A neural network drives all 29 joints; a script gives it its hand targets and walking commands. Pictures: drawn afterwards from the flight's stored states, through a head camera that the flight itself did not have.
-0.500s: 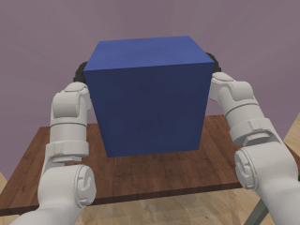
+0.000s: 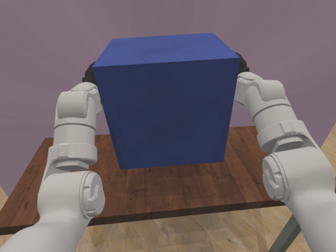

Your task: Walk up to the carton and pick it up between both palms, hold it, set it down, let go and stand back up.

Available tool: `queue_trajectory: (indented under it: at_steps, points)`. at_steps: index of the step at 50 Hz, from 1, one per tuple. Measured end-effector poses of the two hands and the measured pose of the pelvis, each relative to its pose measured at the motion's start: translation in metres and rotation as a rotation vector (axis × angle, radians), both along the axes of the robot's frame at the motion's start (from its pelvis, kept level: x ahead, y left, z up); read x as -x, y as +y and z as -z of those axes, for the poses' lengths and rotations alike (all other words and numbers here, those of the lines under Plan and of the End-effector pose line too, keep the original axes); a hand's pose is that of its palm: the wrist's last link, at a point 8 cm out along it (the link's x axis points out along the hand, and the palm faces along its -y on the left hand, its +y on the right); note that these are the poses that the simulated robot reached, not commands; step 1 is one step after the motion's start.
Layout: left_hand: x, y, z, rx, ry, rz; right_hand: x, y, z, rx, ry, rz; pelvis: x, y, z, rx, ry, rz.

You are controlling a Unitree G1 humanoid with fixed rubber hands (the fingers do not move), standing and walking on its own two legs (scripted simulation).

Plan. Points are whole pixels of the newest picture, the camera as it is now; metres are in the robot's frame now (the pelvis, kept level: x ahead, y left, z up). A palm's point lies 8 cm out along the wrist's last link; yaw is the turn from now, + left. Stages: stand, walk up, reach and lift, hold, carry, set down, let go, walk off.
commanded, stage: hold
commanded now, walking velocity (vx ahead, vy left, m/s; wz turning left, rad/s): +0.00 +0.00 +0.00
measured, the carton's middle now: (167, 99) +0.39 +0.00 +0.25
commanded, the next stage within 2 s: set down in 0.80 s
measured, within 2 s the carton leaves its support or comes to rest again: neither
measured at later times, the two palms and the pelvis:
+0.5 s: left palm (86, 91) +0.38 +0.18 +0.28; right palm (234, 80) +0.39 -0.15 +0.30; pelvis +0.01 +0.00 +0.00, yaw +1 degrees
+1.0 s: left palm (90, 91) +0.39 +0.18 +0.28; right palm (235, 83) +0.39 -0.15 +0.29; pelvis +0.02 +0.01 +0.00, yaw +1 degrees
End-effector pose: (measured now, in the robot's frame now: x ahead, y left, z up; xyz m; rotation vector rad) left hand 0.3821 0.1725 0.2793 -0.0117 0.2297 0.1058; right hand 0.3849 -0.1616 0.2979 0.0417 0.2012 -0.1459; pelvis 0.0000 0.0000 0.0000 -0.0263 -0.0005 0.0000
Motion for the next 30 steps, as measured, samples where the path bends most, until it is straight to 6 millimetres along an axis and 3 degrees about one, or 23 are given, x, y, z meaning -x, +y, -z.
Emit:
queue_trajectory:
  at_steps: [12,30]
  points:
    - [0.001,0.005,0.003,0.011,-0.016,-0.018,-0.003,0.004,0.006,-0.003,-0.011,-0.018,-0.007,-0.001,-0.001,0.003,0.0,-0.003]
    - [-0.006,0.01,0.001,0.017,-0.023,-0.002,-0.006,0.01,-0.004,0.003,-0.012,-0.002,-0.015,0.004,-0.001,0.009,-0.016,-0.013]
